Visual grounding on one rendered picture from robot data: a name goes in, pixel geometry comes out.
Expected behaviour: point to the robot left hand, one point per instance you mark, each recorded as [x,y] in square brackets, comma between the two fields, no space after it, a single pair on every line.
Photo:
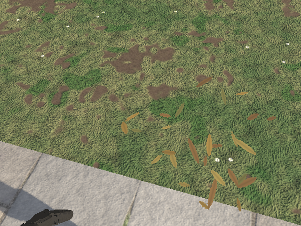
[49,218]

